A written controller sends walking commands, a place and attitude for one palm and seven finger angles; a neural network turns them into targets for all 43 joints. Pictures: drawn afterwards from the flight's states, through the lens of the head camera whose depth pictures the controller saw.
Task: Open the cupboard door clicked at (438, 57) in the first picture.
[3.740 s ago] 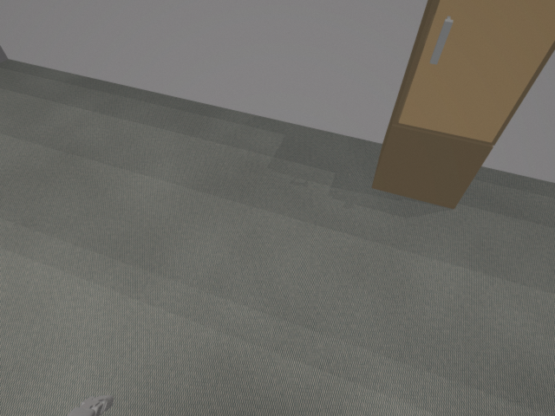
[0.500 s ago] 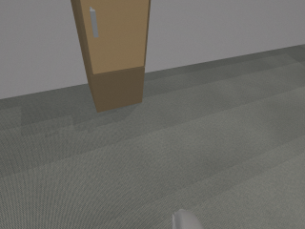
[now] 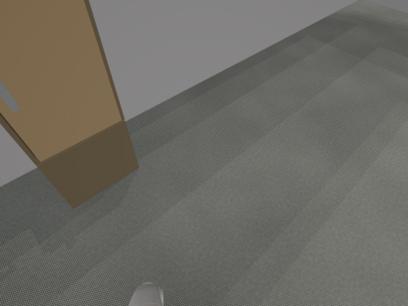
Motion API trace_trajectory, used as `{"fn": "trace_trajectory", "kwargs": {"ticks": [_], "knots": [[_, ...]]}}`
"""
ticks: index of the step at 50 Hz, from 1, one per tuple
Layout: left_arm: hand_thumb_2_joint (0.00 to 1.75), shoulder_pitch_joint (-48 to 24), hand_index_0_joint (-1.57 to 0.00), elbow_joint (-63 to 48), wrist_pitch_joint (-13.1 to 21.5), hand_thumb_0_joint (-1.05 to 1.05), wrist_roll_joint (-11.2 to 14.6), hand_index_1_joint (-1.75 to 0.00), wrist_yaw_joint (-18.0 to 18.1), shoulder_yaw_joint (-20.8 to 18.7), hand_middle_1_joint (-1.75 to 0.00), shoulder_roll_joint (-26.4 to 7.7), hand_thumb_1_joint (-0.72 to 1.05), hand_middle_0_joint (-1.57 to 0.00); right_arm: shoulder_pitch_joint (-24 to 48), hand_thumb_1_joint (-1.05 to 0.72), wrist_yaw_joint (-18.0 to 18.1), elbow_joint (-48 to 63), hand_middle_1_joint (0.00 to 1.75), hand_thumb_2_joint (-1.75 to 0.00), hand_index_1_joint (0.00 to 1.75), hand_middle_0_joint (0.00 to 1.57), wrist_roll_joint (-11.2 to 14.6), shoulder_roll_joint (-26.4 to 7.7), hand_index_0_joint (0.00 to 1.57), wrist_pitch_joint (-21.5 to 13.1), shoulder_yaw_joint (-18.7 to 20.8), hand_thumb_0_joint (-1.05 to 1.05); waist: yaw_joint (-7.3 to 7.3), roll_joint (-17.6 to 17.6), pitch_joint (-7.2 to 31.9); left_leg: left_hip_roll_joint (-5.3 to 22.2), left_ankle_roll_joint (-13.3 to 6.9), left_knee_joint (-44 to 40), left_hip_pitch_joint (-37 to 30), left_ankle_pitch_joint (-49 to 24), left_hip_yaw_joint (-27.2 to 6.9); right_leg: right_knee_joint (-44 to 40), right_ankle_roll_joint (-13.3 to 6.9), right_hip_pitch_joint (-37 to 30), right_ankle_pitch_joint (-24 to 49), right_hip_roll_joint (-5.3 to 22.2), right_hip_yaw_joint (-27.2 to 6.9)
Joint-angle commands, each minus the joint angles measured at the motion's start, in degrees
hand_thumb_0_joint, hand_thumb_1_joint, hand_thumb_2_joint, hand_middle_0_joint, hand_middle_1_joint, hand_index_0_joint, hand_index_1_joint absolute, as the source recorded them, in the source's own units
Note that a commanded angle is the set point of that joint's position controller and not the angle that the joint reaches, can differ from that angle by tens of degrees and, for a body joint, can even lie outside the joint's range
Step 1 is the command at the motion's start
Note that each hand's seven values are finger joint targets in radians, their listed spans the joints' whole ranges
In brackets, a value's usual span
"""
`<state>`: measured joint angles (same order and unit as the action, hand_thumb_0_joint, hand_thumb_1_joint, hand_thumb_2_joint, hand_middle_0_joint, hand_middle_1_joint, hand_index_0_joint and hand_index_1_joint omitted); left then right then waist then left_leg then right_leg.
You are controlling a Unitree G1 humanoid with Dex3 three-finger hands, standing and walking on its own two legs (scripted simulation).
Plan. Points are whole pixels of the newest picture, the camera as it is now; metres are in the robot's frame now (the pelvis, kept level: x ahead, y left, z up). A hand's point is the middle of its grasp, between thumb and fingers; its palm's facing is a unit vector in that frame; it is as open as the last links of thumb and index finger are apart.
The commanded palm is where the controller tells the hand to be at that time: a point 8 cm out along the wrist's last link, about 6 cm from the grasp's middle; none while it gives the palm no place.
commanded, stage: walk to a spot facing it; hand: left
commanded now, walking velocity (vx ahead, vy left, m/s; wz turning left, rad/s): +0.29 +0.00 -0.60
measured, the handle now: out of the picture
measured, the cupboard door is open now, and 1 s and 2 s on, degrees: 0 0 0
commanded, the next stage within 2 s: none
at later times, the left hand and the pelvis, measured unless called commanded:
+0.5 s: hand (119, 219) +0.34 +0.24 -0.15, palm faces -0.26 -0.94 -0.22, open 7.4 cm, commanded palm none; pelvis +0.18 +0.07 +0.00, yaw -18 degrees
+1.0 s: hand (149, 193) +0.43 +0.17 -0.16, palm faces -0.52 -0.83 -0.22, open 7.4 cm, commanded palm none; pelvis +0.24 +0.06 +0.00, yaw -35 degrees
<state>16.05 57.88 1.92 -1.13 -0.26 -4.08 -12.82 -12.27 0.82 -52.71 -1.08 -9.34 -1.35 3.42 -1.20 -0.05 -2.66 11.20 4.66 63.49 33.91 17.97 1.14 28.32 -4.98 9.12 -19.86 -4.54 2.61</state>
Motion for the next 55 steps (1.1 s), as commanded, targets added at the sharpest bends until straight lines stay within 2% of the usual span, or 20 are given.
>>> {"fn": "trace_trajectory", "kwargs": {"ticks": [1, 5, 7, 9, 10, 14, 17, 25, 28, 29, 30, 31, 34, 37, 47, 50, 51, 52, 53, 55], "knots": [[0.90, 0.54, -0.20, -3.98, 2.17, 0.00, -0.10, -0.30, -0.06, -1.58, -0.30, -7.52, 0.90, -0.20, 0.15, -0.90, -1.47, 3.94, 0.30, -0.90, 0.30, 0.20, -0.20, -3.38, 0.20, -0.84, -0.09, 0.00, 0.61, -9.03, -2.78, -3.50, 0.64, -15.93, -6.77, -8.10, 5.15, -8.99, -3.96, 9.31, 28.64, 10.18, -8.34], [0.90, 3.01, -0.20, -4.83, 1.28, 0.00, 0.01, -0.30, 0.26, -2.45, -0.30, -9.92, 0.90, -0.20, 4.80, -0.90, -1.22, 6.13, 0.30, -0.90, 0.30, 0.20, -0.12, -6.15, 0.20, -1.99, 0.10, 0.00, 2.97, -11.03, 1.61, -7.04, -0.34, -27.82, -11.12, -7.07, 7.17, -1.81, -2.66, -0.15, 36.68, 11.16, -12.50], [0.90, 1.90, -0.20, -5.57, 0.86, 0.00, 0.63, -0.30, 0.70, -2.52, -0.30, -9.86, 0.90, -0.20, -4.44, -0.90, -0.09, 3.44, 0.30, -0.90, 0.30, 0.20, -0.42, -10.65, 0.20, -2.45, 0.99, 0.00, -1.84, -6.81, 8.89, -5.52, -1.75, -37.59, -30.41, -16.56, 6.13, 11.92, 0.82, 4.11, 38.99, 9.77, -11.60], [0.90, 4.91, -0.20, -7.09, 1.16, 0.00, 1.77, -0.30, 0.08, -1.36, -0.30, -4.32, 0.90, -0.20, -17.08, -0.90, 0.19, 0.97, 0.30, -0.90, 0.30, 0.20, -0.84, -20.95, 0.20, -2.21, 2.87, 0.00, -5.46, 19.07, 23.63, 22.47, -12.81, -34.69, -53.59, -53.24, -19.98, 45.95, 5.95, 23.54, -17.72, 0.40, -3.65], [0.90, 4.37, -0.20, -6.88, 0.65, 0.00, 1.27, -0.30, 0.48, -1.58, -0.30, -6.41, 0.90, -0.20, -14.34, -0.90, -0.16, 1.24, 0.30, -0.90, 0.30, 0.20, -0.34, -17.86, 0.20, -1.45, 1.62, 0.00, -4.56, 12.63, 20.91, 22.02, -14.54, -36.12, -47.47, -49.33, -15.59, 51.26, 5.97, 23.42, -17.48, 4.09, -6.07], [0.90, -1.71, -0.20, -8.43, -1.61, 0.00, 0.03, -0.30, -1.28, -1.62, -0.30, -4.27, 0.90, -0.20, -1.01, -0.90, 0.20, 3.18, 0.30, -0.90, 0.30, 0.20, -0.68, -11.10, 0.20, -1.47, 0.04, 0.00, 0.20, 10.61, 3.06, 13.08, -9.02, -41.49, -25.13, -34.78, 0.09, 47.71, 7.67, 24.01, -7.42, 9.59, -2.14], [0.90, 0.48, -0.20, -8.71, -3.85, 0.00, 0.39, -0.30, -1.77, -1.79, -0.30, -2.18, 0.90, -0.20, 2.19, -0.90, 0.17, 3.44, 0.30, -0.90, 0.30, 0.20, -0.53, -10.96, 0.20, -0.92, 0.53, 0.00, 2.50, 13.75, 2.45, 10.33, -8.08, -44.04, -19.07, -22.82, 8.40, 38.48, 7.96, 19.38, -3.56, 9.43, 1.41], [0.90, -5.96, -0.20, -12.29, -3.86, 0.00, -0.25, -0.30, -1.67, -1.93, -0.30, -1.71, 0.90, -0.20, 0.67, -0.90, -0.25, 3.21, 0.30, -0.90, 0.30, 0.20, -0.69, -12.76, 0.20, 0.25, 2.75, 0.00, 0.57, 11.26, 2.36, 12.91, -8.98, -41.15, -24.50, -19.25, 12.33, 17.16, 7.79, 16.26, 2.40, 9.69, 3.56], [0.90, -0.07, -0.20, -10.93, -2.33, 0.00, -0.46, -0.30, -1.07, -2.39, -0.30, -5.15, 0.90, -0.20, -0.82, -0.90, -0.68, 3.30, 0.30, -0.90, 0.30, 0.20, -0.55, -12.98, 0.20, 0.97, 2.94, 0.00, 3.96, 2.77, 7.17, 9.80, -4.33, -23.15, -22.04, -21.12, 16.31, 2.38, 5.59, 1.47, 11.23, 7.21, 4.44], [0.90, 4.31, -0.20, -10.01, -1.15, 0.00, -1.05, -0.30, -0.40, -3.50, -0.30, -11.67, 0.90, -0.20, -2.07, -0.90, -1.17, 4.82, 0.30, -0.90, 0.30, 0.20, -0.16, -9.65, 0.20, 1.30, 1.94, 0.00, 6.29, -14.30, 10.07, 3.22, -0.98, -7.08, -7.36, 1.10, 17.16, -3.01, 0.94, -10.59, 26.90, 18.68, -13.05], [0.90, 6.99, -0.20, -9.12, -1.13, 0.00, 0.08, -0.30, 0.32, -4.44, -0.30, -17.24, 0.90, -0.20, -1.02, -0.90, -0.86, 7.05, 0.30, -0.90, 0.30, 0.20, 0.02, -7.22, 0.20, 1.55, 0.99, 0.00, 6.80, -21.40, 12.89, -4.25, 0.83, 7.14, 2.32, 20.91, 10.20, -4.52, -5.69, -13.08, 49.58, 29.22, -28.61], [0.90, 6.72, -0.20, -9.15, -1.65, 0.00, 0.68, -0.30, 1.07, -4.35, -0.30, -16.74, 0.90, -0.20, -0.62, -0.90, 0.04, 7.26, 0.30, -0.90, 0.30, 0.20, 0.50, -8.94, 0.20, 2.25, 1.12, 0.00, 6.31, -15.81, 13.45, -2.73, 0.09, 9.82, 1.38, 20.04, 2.08, -4.53, -8.00, -11.37, 47.55, 29.38, -24.59], [0.90, -4.23, -0.20, -11.68, -2.02, 0.00, 0.71, -0.30, 1.68, -2.77, -0.30, -10.55, 0.90, -0.20, 1.03, -0.90, 0.18, 5.43, 0.30, -0.90, 0.30, 0.20, -0.06, -9.66, 0.20, 2.59, 1.13, 0.00, 2.67, -10.55, 10.07, -1.42, 0.84, 8.71, 1.23, 7.23, 0.26, -4.51, -3.85, -6.46, 38.98, 20.45, -16.35], [0.90, -7.04, -0.20, -11.78, -1.82, 0.00, 0.42, -0.30, 1.49, -2.13, -0.30, -9.66, 0.90, -0.20, -0.63, -0.90, 0.24, 3.99, 0.30, -0.90, 0.30, 0.20, -0.24, -8.85, 0.20, 3.57, 0.84, 0.00, 0.53, -7.21, 8.15, -2.93, 1.46, 2.84, -3.39, 3.97, 0.92, -5.59, -3.09, 0.41, 36.87, 17.63, -12.56], [0.90, -6.05, -0.20, -11.00, -2.92, 0.00, -0.24, -0.30, 1.06, -2.74, -0.30, -11.44, 0.90, -0.20, 3.32, -0.90, 0.51, 6.13, 0.30, -0.90, 0.30, 0.20, 0.71, -7.66, 0.20, 2.76, 0.56, 0.00, 2.19, -9.19, 7.25, -7.81, 0.27, -18.80, -11.65, 6.21, 1.58, -5.50, -4.86, 3.70, 29.35, 16.43, -21.37], [0.90, -8.65, -0.20, -11.47, -3.59, 0.00, 0.27, -0.30, 0.99, -2.73, -0.30, -10.79, 0.90, -0.20, -2.16, -0.90, 1.03, 4.70, 0.30, -0.90, 0.30, 0.20, 0.94, -8.09, 0.20, 2.01, 0.75, 0.00, -0.56, -9.08, 8.64, -8.71, -0.58, -34.20, -22.24, -2.46, 2.40, -0.78, -1.13, 7.87, 27.56, 13.49, -21.66], [0.90, -8.81, -0.20, -12.16, -3.84, 0.00, 0.69, -0.30, 0.90, -2.30, -0.30, -8.38, 0.90, -0.20, -4.54, -0.90, 1.28, 4.20, 0.30, -0.90, 0.30, 0.20, 0.76, -10.47, 0.20, 1.37, 1.11, 0.00, -1.77, -2.82, 9.76, -3.89, -2.08, -42.19, -29.99, -5.51, -2.06, 4.64, 1.76, 13.78, 19.89, 9.08, -18.64], [0.90, -6.97, -0.20, -13.32, -4.04, 0.00, 1.32, -0.30, 0.23, -1.65, -0.30, -4.79, 0.90, -0.20, -3.57, -0.90, 1.15, 5.20, 0.30, -0.90, 0.30, 0.20, -0.10, -16.25, 0.20, 1.04, 2.11, 0.00, -0.95, 15.46, 9.27, 11.29, -6.74, -48.43, -34.74, -9.77, -16.99, 16.76, 5.92, 25.14, -2.42, 0.77, -9.89], [0.90, -7.52, -0.20, -13.45, -4.05, 0.00, 0.31, -0.30, 0.09, -1.75, -0.30, -5.89, 0.90, -0.20, -2.10, -0.90, 0.86, 6.31, 0.30, -0.90, 0.30, 0.20, -0.03, -17.87, 0.20, 1.65, 2.27, 0.00, -0.80, 17.11, 6.45, 18.19, -11.02, -48.69, -28.69, -13.14, -20.06, 28.95, 7.50, 25.51, -13.64, 2.22, -5.88], [0.90, -5.09, -0.20, -10.84, -4.97, 0.00, -0.72, -0.30, -0.53, -3.30, -0.30, -8.03, 0.90, -0.20, 5.44, -0.90, 1.16, 7.87, 0.30, -0.90, 0.30, 0.20, -0.31, -12.42, 0.20, 1.35, 0.98, 0.00, 2.23, 13.00, 1.32, 12.32, -10.31, -50.87, -18.90, -5.68, -11.78, 39.63, 8.88, 23.69, -7.01, 4.49, -7.16]]}}
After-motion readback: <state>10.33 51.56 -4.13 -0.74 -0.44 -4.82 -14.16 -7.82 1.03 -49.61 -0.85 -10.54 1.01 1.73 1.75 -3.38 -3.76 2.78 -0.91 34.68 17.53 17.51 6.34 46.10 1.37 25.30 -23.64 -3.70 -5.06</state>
